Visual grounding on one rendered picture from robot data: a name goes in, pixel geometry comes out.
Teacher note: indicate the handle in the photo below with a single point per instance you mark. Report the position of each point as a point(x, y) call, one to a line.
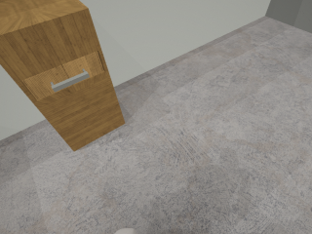
point(70, 81)

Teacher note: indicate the drawer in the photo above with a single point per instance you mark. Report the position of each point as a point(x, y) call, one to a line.
point(40, 85)

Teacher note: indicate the cabinet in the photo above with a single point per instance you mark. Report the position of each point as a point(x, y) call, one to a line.
point(39, 35)

